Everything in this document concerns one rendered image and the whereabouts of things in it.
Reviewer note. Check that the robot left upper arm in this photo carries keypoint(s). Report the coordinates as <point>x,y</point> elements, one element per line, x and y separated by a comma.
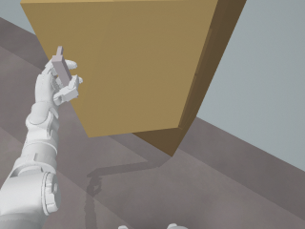
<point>27,201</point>

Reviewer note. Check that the robot left hand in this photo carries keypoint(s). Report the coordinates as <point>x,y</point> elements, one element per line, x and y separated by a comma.
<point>51,90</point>

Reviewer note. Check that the handle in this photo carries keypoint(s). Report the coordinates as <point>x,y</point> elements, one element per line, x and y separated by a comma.
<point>61,67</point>

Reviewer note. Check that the cupboard door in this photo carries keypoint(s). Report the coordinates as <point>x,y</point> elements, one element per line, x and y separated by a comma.
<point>137,58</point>

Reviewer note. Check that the left robot forearm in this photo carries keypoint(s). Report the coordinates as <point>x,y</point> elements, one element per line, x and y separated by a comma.
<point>41,145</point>

